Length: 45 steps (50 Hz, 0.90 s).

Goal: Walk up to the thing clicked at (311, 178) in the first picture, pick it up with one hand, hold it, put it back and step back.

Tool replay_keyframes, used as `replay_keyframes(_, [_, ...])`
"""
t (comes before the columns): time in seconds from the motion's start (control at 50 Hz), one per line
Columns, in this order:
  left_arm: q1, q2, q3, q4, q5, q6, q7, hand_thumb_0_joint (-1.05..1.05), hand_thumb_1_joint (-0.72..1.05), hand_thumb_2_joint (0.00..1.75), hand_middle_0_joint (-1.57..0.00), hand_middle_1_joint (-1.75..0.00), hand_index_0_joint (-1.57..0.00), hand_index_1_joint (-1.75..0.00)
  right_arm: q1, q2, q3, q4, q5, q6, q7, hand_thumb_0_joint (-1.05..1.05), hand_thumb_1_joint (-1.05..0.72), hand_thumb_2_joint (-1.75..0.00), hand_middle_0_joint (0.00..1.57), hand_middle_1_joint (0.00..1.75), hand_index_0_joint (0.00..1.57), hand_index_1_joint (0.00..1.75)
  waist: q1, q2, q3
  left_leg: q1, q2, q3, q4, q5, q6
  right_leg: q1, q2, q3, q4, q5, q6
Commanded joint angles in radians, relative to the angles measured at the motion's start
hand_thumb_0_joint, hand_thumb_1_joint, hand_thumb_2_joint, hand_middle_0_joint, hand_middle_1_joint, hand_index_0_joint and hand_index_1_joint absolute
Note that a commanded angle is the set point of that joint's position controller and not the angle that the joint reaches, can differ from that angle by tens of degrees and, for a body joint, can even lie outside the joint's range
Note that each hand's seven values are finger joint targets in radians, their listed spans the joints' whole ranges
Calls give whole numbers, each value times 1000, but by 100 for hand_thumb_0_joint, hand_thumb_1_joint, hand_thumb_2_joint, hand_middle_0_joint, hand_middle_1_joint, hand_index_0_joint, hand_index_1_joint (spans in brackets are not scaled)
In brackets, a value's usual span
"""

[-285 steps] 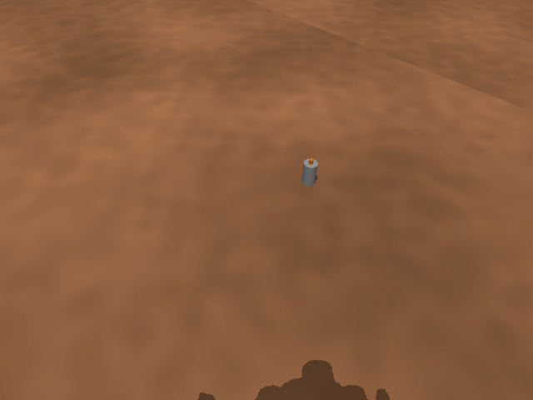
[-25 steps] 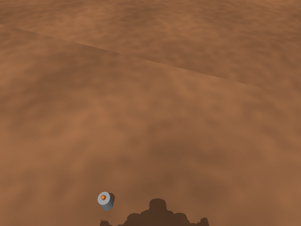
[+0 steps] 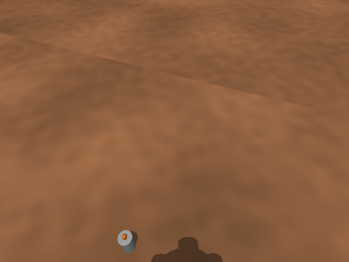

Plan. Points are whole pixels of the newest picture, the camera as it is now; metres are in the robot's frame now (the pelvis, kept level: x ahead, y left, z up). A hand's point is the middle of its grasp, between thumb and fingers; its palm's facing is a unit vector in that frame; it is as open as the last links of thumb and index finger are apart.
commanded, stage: walk up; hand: left
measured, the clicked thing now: (126, 240) +0.37 +0.27 -0.69
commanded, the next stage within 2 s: none
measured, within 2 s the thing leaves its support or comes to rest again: neither
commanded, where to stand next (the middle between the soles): +0.07 +0.00 m, yaw +0 degrees
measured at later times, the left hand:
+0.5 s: hand out of the picture +0.16 +0.29 -0.17, palm faces -0.05 -0.94 -0.35, open 7.3 cm
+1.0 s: hand out of the picture +0.14 +0.24 -0.16, palm faces +0.04 -0.93 -0.37, open 7.3 cm
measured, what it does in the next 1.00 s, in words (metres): steps on the spot: right foot, then left foot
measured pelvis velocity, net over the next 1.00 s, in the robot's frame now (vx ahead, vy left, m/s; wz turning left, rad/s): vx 0.02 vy -0.02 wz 0.07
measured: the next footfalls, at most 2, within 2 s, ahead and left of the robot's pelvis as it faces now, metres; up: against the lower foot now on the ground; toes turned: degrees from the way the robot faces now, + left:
right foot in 0.58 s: +0.13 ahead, -0.12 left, +0.00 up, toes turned +0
left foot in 0.98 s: +0.04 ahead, +0.11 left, +0.00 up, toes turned +1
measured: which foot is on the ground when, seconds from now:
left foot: down 0.00-0.60, up 0.62-0.96, down 0.98-1.00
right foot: down 0.00-0.14, up 0.16-0.56, down 0.58-1.00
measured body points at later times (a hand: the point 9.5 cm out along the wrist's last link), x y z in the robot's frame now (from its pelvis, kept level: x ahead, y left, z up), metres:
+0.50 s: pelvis +0.07 +0.02 -0.01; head +0.15 +0.04 +0.43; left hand +0.16 +0.33 -0.15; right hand +0.18 -0.29 -0.11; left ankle +0.08 +0.14 -0.74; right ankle +0.09 -0.12 -0.70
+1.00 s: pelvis +0.02 -0.02 -0.02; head +0.06 -0.01 +0.42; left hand +0.13 +0.29 -0.13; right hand +0.12 -0.33 -0.14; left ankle +0.00 +0.11 -0.74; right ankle +0.09 -0.12 -0.74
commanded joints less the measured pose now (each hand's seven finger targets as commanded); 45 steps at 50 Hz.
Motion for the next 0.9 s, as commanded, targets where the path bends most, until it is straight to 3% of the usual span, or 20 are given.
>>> replay_keyframes(0.0, [-14,316,83,-107,0,-30,26,0,90,90,-20,-30,-20,-30,-103,-176,-40,-153,5,-45,7,0,-90,-90,20,30,20,30,23,-190,148,-294,77,-62,42,-68,-1,67,-310,282,-182,106,-228])
replay_keyframes(0.04, [-49,296,76,-140,-9,-24,17,0,90,90,-20,-30,-20,-30,-49,-153,-37,-154,8,-60,5,0,-90,-90,20,30,20,30,-9,-209,87,-128,50,-14,-103,-18,3,52,-243,146,-51,420,-176])
replay_keyframes(0.08, [-99,243,55,-156,-31,-2,17,0,90,90,-20,-30,-20,-30,111,-180,-57,-85,15,-71,-15,0,-90,-90,20,30,20,30,-95,-97,-3,217,-22,42,-297,287,8,-128,-91,-39,265,486,-75])
replay_keyframes(0.1, [-66,168,37,-175,-41,6,22,0,90,90,-20,-30,-20,-30,185,-273,-86,-72,9,-74,-34,0,-90,-90,20,30,20,30,-119,140,-54,378,156,-201,-336,519,58,-330,19,-88,518,200,-8])
replay_keyframes(0.12, [3,146,32,-158,-50,28,32,0,90,90,-20,-30,-20,-30,178,-323,-86,-94,10,-81,-53,0,-90,-90,20,30,20,30,-86,183,-93,380,314,-473,-376,516,130,-390,106,68,567,-248,-1])
replay_keyframes(0.14, [37,220,43,-130,-49,49,39,0,90,90,-20,-30,-20,-30,99,-332,-85,-119,22,-83,-58,0,-90,-90,20,30,20,30,-50,92,-83,265,361,-483,-346,423,206,-323,22,142,604,-270,-26])
replay_keyframes(0.16, [22,231,39,-121,-54,52,35,0,90,90,-20,-30,-20,-30,51,-301,-74,-130,27,-81,-60,0,-90,-90,20,30,20,30,-35,72,-36,177,331,-418,-331,472,216,-306,6,141,655,-260,-34])
replay_keyframes(0.22, [54,212,40,-112,-57,72,26,0,90,90,-20,-30,-20,-30,-9,-234,-43,-157,33,-88,-81,0,-90,-90,20,30,20,30,7,83,-26,214,240,-182,-277,699,120,-332,-8,185,602,-176,-37])
replay_keyframes(0.26, [24,215,47,-127,-49,93,25,0,90,90,-20,-30,-20,-30,33,-255,-51,-147,39,-78,-95,0,-90,-90,20,30,20,30,-13,99,-19,210,261,-166,-234,932,149,-348,27,168,677,-152,-12])
replay_keyframes(0.32, [7,205,45,-154,-46,108,33,0,90,90,-20,-30,-20,-30,2,-255,-53,-182,41,-58,-112,0,-90,-90,20,30,20,30,-13,106,12,153,278,-131,-218,1005,199,-385,55,148,709,-150,8])
replay_keyframes(0.5, [0,209,62,-220,-34,95,20,0,90,90,-20,-30,-20,-30,-64,-249,-64,-286,45,-17,-101,0,-90,-90,20,30,20,30,-13,175,-127,192,226,-86,-40,774,167,-282,18,37,312,-38,-12])
replay_keyframes(0.54, [29,211,74,-213,-23,80,20,0,90,90,-20,-30,-20,-30,-70,-231,-53,-302,55,-1,-94,0,-90,-90,20,30,20,30,16,121,-149,152,172,-50,94,709,120,-174,27,11,70,182,-30])
replay_keyframes(0.56, [14,275,91,-230,-17,69,22,0,90,90,-20,-30,-20,-30,-40,-186,-38,-306,62,6,-89,0,-90,-90,20,30,20,30,20,-36,-160,53,101,-26,208,458,61,-88,-65,127,68,590,-60])
replay_keyframes(0.58, [-13,330,107,-254,-8,62,24,0,90,90,-20,-30,-20,-30,-19,-133,-20,-321,71,13,-89,0,-90,-90,20,30,20,30,11,-276,-150,-148,-61,-5,403,-145,10,6,-249,362,92,950,-159])
replay_keyframes(0.6, [-27,340,96,-291,-8,67,29,0,90,90,-20,-30,-20,-30,-17,-139,-22,-318,70,26,-111,0,-90,-90,20,30,20,30,38,-287,-133,-194,-118,-87,546,-391,1,-48,-340,443,112,1099,-315])
replay_keyframes(0.62, [-25,354,102,-305,-10,68,34,0,90,90,-20,-30,-20,-30,-20,-169,-33,-320,61,26,-121,0,-90,-90,20,30,20,30,41,-294,-122,-156,-97,-136,618,-401,-6,-131,-381,501,104,1048,-361])
replay_keyframes(0.68, [-108,242,86,-349,-17,80,44,0,90,90,-20,-30,-20,-30,-4,-198,-42,-297,71,27,-111,0,-90,-90,20,30,20,30,-3,-182,-69,-216,-143,-174,737,-243,-21,-138,-205,242,134,875,-251])
replay_keyframes(0.72, [-99,220,88,-376,-12,77,47,0,90,90,-20,-30,-20,-30,32,-201,-38,-305,66,25,-112,0,-90,-90,20,30,20,30,6,-163,-112,-229,-146,-158,746,-181,-40,-91,-193,232,145,759,-251])
replay_keyframes(0.82, [16,199,85,-344,-13,49,56,0,90,90,-20,-30,-20,-30,-13,-188,-16,-303,47,-13,-101,0,-90,-90,20,30,20,30,75,-126,-189,-253,-57,-141,323,-164,-50,154,-226,250,137,532,-253])
replay_keyframes(0.88, [-5,245,88,-337,-16,52,47,0,90,90,-20,-30,-20,-30,7,-184,-18,-290,31,-16,-89,0,-90,-90,20,30,20,30,49,-213,-134,-92,-30,-75,48,-182,-36,11,-243,265,140,448,-233])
